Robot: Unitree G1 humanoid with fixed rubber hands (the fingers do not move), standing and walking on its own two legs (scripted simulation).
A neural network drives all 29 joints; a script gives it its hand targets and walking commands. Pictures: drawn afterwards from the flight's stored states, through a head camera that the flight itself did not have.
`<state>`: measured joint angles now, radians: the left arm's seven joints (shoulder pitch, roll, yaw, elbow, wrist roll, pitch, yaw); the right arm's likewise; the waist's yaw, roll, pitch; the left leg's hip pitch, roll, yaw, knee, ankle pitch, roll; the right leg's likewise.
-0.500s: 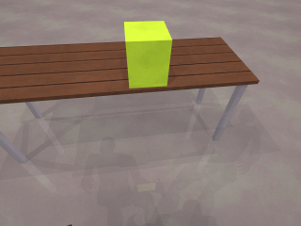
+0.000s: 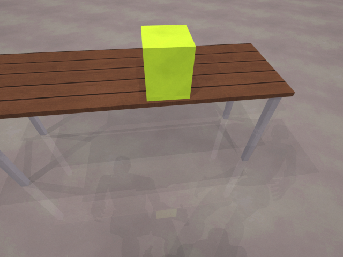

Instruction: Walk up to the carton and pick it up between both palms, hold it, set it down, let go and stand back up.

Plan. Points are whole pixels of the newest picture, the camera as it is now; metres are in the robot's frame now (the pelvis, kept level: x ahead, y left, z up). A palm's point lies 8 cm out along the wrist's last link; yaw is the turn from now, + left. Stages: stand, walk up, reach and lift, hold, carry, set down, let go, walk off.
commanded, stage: stand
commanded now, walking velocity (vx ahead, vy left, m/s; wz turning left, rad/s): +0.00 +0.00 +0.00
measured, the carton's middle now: (166, 63) +0.90 +0.06 -0.01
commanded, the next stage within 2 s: walk up in 1.90 s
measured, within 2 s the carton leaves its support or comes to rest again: neither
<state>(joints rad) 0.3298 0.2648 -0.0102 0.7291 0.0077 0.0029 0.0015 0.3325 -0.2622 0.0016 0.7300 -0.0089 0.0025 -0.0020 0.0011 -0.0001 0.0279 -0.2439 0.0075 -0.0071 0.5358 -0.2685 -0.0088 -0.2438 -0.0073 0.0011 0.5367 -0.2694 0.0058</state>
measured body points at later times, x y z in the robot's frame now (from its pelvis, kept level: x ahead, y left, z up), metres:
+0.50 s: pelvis +0.00 +0.00 +0.00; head +0.01 +0.00 +0.45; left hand +0.07 +0.26 -0.12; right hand +0.06 -0.26 -0.12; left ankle +0.01 +0.13 -0.73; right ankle +0.01 -0.12 -0.73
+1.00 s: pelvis +0.00 +0.00 +0.00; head +0.02 +0.00 +0.45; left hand +0.05 +0.26 -0.13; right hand +0.06 -0.26 -0.13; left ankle +0.01 +0.13 -0.73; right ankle +0.01 -0.12 -0.73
